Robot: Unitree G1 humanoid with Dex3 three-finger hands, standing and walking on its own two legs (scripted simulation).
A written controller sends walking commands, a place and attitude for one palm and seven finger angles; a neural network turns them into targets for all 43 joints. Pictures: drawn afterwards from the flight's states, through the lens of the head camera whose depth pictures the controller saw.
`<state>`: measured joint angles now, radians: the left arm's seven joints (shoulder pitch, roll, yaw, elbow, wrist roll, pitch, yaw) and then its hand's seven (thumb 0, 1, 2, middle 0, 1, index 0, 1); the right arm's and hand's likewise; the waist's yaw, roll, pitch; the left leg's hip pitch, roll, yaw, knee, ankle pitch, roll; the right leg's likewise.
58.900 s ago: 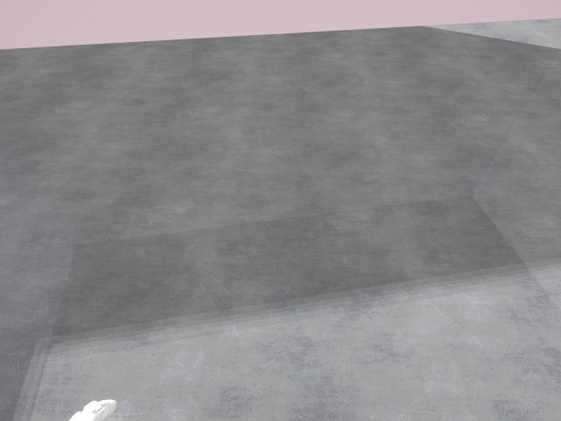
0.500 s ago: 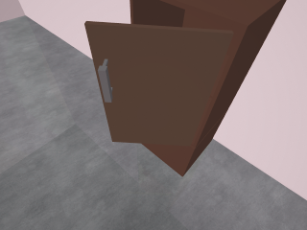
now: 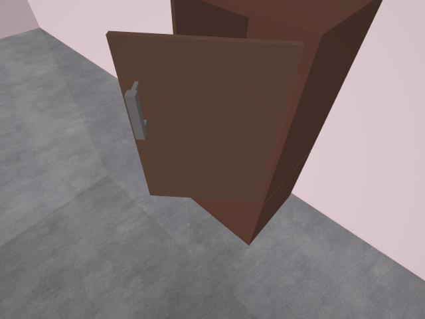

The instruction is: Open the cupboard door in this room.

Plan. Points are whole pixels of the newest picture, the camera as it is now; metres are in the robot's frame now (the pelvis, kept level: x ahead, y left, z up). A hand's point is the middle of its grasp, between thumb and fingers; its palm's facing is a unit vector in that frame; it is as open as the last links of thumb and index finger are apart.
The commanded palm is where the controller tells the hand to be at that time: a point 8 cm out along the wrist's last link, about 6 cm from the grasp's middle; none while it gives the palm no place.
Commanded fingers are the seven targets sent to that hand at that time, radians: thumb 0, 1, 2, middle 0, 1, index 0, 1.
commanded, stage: come to a stop and stand still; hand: left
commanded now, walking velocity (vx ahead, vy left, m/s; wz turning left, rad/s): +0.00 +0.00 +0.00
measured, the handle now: (138, 111) +0.55 +0.22 +0.07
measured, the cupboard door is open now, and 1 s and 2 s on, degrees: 39 39 39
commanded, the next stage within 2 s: look again from close up in 0.06 s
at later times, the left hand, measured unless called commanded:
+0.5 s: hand out of the picture +0.03 +0.21 -0.18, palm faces +0.01 -0.98 -0.20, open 7.4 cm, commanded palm none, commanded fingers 0.00 0.90 0.90 -0.20 -0.30 -0.20 -0.30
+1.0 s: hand (106, 244) +0.24 +0.21 +0.01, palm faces +0.13 -0.99 -0.06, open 7.8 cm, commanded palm +0.14 +0.27 -0.05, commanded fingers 0.00 0.57 0.76 -0.22 -0.51 -0.22 -0.51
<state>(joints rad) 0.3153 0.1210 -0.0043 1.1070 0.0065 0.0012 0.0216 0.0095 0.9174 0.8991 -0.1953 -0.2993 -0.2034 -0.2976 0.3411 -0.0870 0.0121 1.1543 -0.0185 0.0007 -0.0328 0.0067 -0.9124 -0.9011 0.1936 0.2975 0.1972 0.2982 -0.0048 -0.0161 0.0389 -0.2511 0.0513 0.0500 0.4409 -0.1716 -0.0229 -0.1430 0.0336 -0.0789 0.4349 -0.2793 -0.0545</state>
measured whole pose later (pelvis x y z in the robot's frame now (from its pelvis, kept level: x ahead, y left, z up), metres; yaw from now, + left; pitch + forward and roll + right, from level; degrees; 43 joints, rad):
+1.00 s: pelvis +0.00 +0.03 -0.03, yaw +0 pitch +6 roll +1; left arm 0.31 0.17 0.12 0.13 -0.18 -0.33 -0.06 0.01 0.79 0.85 -0.20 -0.38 -0.21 -0.38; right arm 0.20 -0.21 -0.02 0.72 0.00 -0.23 -0.03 0.01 -0.91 -0.90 0.20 0.30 0.20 0.30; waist -0.03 0.01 -0.11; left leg -0.50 -0.02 0.06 0.71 -0.32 0.03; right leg -0.43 -0.03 -0.04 0.74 -0.42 0.00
